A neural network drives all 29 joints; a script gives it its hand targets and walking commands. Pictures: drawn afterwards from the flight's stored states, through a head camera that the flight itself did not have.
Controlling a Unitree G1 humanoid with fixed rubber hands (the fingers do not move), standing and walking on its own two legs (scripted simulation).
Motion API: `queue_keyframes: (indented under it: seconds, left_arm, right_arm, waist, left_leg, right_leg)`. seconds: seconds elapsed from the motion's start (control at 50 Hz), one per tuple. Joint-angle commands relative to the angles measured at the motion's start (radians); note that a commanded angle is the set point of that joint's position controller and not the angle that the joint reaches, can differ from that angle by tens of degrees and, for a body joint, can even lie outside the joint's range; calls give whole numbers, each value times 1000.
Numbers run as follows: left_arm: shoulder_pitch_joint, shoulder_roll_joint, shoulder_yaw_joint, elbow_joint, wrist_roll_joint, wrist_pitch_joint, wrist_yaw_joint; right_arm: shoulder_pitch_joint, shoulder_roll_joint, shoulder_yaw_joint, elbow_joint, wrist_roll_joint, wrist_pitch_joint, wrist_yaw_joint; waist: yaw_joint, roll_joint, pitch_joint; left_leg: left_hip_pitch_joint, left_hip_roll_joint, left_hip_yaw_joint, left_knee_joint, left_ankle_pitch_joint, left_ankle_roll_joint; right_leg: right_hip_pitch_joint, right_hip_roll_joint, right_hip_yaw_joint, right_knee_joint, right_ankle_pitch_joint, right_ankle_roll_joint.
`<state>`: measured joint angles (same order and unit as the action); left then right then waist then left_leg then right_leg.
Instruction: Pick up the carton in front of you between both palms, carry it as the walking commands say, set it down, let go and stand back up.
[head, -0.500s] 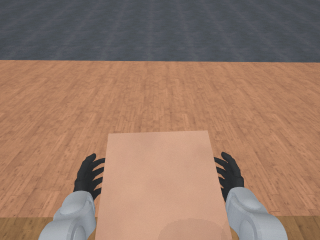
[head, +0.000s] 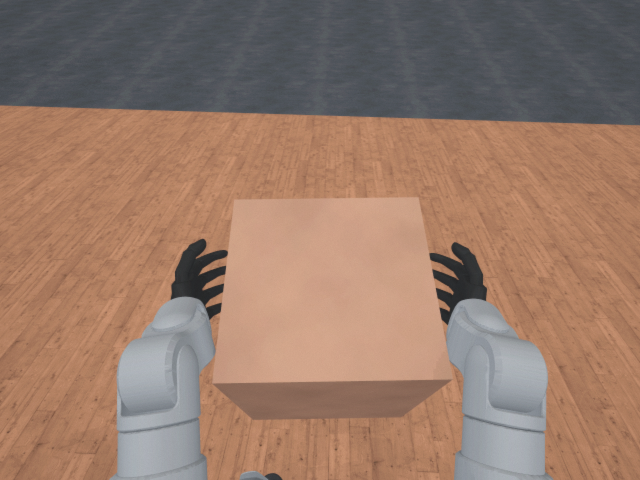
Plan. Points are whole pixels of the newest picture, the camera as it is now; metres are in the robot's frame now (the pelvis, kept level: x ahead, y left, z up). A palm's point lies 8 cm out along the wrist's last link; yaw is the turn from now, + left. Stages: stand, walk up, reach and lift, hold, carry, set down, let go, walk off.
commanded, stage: carry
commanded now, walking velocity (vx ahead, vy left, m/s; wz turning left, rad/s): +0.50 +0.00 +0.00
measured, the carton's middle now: (326, 320) +0.33 +0.00 +0.04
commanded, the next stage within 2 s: none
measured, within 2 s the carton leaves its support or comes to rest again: neither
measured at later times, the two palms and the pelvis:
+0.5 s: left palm (223, 146) +0.67 +0.19 +0.07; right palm (392, 149) +0.66 -0.11 +0.07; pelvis +0.35 +0.04 -0.02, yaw +1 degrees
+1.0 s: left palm (249, 92) +0.99 +0.20 +0.01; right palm (371, 95) +1.00 -0.11 +0.00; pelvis +0.67 +0.03 -0.08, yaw +1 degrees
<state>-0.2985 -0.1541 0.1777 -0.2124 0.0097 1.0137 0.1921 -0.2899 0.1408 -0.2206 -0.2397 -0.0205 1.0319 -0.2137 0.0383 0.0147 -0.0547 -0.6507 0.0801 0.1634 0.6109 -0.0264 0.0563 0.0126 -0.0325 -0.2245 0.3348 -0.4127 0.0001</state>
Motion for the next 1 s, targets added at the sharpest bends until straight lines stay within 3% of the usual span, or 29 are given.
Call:
queue_keyframes:
  seconds: [0.0,0.02,0.04,0.06,0.08,0.12,0.16,0.2,0.26,0.3,0.32,0.34,0.36,0.42,0.48,0.5,0.52,0.54,0.56,0.58,0.6,0.64,0.68,0.72,0.78,0.84,0.9,0.94,0.98]
  left_arm:
    - [-546,-607,-517,76,-99,-49,18]
    - [-583,-611,-516,88,-84,-52,20]
    - [-598,-638,-529,73,-99,-55,16]
    - [-630,-658,-524,86,-100,-56,19]
    - [-680,-716,-513,71,-100,-70,19]
    - [-663,-785,-502,92,-85,-77,13]
    - [-620,-796,-515,79,-89,-92,-2]
    - [-598,-771,-552,12,-106,-108,-3]
    - [-489,-760,-573,-2,-85,-111,-4]
    - [-489,-747,-590,-72,-99,-118,-11]
    - [-471,-716,-582,-60,-93,-115,-12]
    - [-477,-723,-598,-82,-109,-117,-16]
    - [-451,-707,-586,-66,-98,-109,-16]
    - [-450,-635,-563,-83,-102,-88,-8]
    - [-393,-540,-520,-18,-85,-59,3]
    - [-418,-515,-500,-25,-74,-57,7]
    - [-398,-478,-471,15,-56,-48,14]
    - [-416,-457,-470,32,-69,-38,23]
    - [-461,-467,-485,15,-91,-28,28]
    - [-505,-568,-531,-6,-142,-31,16]
    - [-566,-613,-540,-21,-165,-43,6]
    - [-640,-704,-569,4,-187,-52,-14]
    - [-663,-755,-600,12,-196,-71,-29]
    - [-638,-773,-600,30,-178,-89,-37]
    - [-573,-767,-595,23,-160,-111,-37]
    - [-514,-725,-591,8,-149,-127,-30]
    - [-501,-672,-590,-31,-150,-136,-17]
    - [-482,-657,-593,-30,-147,-130,-10]
    - [-470,-623,-574,11,-131,-111,-2]
  right_arm:
    - [-534,595,499,137,93,-59,10]
    - [-538,577,469,173,85,-66,12]
    - [-562,602,478,168,94,-82,14]
    - [-586,655,503,167,120,-86,22]
    - [-641,716,544,148,143,-89,36]
    - [-743,796,613,71,215,-116,62]
    - [-754,817,646,-4,243,-140,73]
    - [-635,811,641,18,220,-145,72]
    - [-559,770,659,-28,210,-148,68]
    - [-530,773,671,-58,207,-148,68]
    - [-507,751,677,-55,211,-144,69]
    - [-512,733,676,-91,198,-148,68]
    - [-517,715,675,-91,198,-140,64]
    - [-495,663,642,-76,187,-120,46]
    - [-474,574,605,-16,142,-90,19]
    - [-483,562,606,6,132,-78,12]
    - [-526,560,593,30,134,-63,7]
    - [-512,539,570,65,124,-47,0]
    - [-526,540,533,87,121,-40,-7]
    - [-526,593,532,62,128,-50,-6]
    - [-597,629,536,46,138,-56,-1]
    - [-601,690,516,103,117,-69,8]
    - [-588,735,510,144,84,-85,16]
    - [-589,761,542,137,81,-107,28]
    - [-601,771,597,68,107,-136,34]
    - [-572,750,607,45,109,-149,28]
    - [-535,702,606,8,119,-150,24]
    - [-522,656,586,-4,114,-142,19]
    - [-439,597,543,41,81,-125,12]
  waist:
    - [-124,-65,-327]
    - [-152,132,-401]
    - [-115,328,-464]
    - [-123,304,-485]
    - [-104,175,-433]
    - [-82,45,-383]
    - [-71,62,-395]
    - [-87,89,-416]
    - [-97,107,-414]
    - [-107,90,-421]
    - [-121,40,-383]
    - [-110,78,-371]
    - [-121,69,-338]
    - [-129,80,-261]
    - [-38,50,-299]
    - [17,-31,-330]
    - [46,-205,-377]
    - [22,-322,-466]
    - [10,-253,-449]
    - [25,-124,-428]
    - [30,-60,-375]
    - [0,7,-298]
    - [-19,-43,-299]
    - [-7,-72,-319]
    - [16,-114,-325]
    - [44,-128,-302]
    - [76,-121,-302]
    - [31,-119,-316]
    - [-71,-84,-363]
  left_leg:
    - [584,-113,73,-123,-25,53]
    - [813,93,-218,-115,-13,113]
    - [910,268,-621,-192,0,186]
    - [986,300,-694,-215,53,248]
    - [879,258,-562,-206,76,192]
    - [675,221,-404,-226,93,143]
    - [653,192,-344,-221,171,130]
    - [744,189,-302,-176,436,160]
    - [833,179,-244,-141,686,136]
    - [870,160,-213,-119,669,144]
    - [852,120,-177,-110,670,115]
    - [854,107,-172,-102,648,111]
    - [829,86,-134,-102,645,92]
    - [730,28,-75,-85,447,102]
    - [621,13,-34,223,431,56]
    - [489,-9,-20,392,289,31]
    - [209,-86,-49,619,-181,12]
    - [-26,-151,-138,814,-621,3]
    - [-118,-118,-190,894,-594,20]
    - [-136,-94,-184,854,-520,26]
    - [-127,-69,-182,754,-461,23]
    - [-50,-41,-177,600,-399,5]
    - [-5,-40,-152,500,-312,-2]
    - [-37,-43,-135,425,-234,-9]
    - [-57,-59,-99,255,-48,-3]
    - [-65,-96,-28,83,86,4]
    - [45,-148,23,-144,229,23]
    - [230,-172,36,-216,268,34]
    - [562,-90,-28,-255,372,65]
  right_leg:
    - [-94,-80,-11,503,782,-55]
    - [-321,-20,28,804,464,-26]
    - [-557,113,139,1027,-90,-8]
    - [-707,82,200,1163,-110,-37]
    - [-723,26,236,1157,-38,-74]
    - [-638,-23,248,1006,28,-74]
    - [-624,-39,222,892,69,-60]
    - [-667,-31,207,803,81,-61]
    - [-734,-14,176,677,173,-57]
    - [-732,-5,160,561,284,-59]
    - [-722,20,112,484,371,-58]
    - [-704,19,117,415,409,-60]
    - [-685,40,87,355,483,-65]
    - [-512,81,32,134,648,-81]
    - [-201,74,36,40,732,-127]
    - [-32,-8,109,54,880,-138]
    - [206,-205,335,202,1299,-217]
    - [360,-370,637,244,1238,-308]
    - [315,-423,725,205,906,-369]
    - [239,-358,699,108,623,-355]
    - [139,-324,656,70,518,-322]
    - [-24,-270,521,43,609,-264]
    - [-73,-234,431,45,683,-215]
    - [-12,-213,371,64,823,-209]
    - [54,-145,290,92,998,-158]
    - [138,-75,230,140,1049,-116]
    - [185,-33,193,231,983,-112]
    - [105,-49,181,360,994,-107]
    - [-81,-27,135,605,812,-65]
